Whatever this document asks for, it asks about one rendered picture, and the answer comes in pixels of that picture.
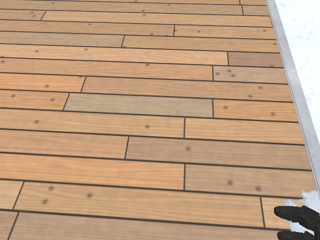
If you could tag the robot right hand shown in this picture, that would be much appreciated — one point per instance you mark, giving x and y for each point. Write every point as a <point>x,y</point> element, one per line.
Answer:
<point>305,216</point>

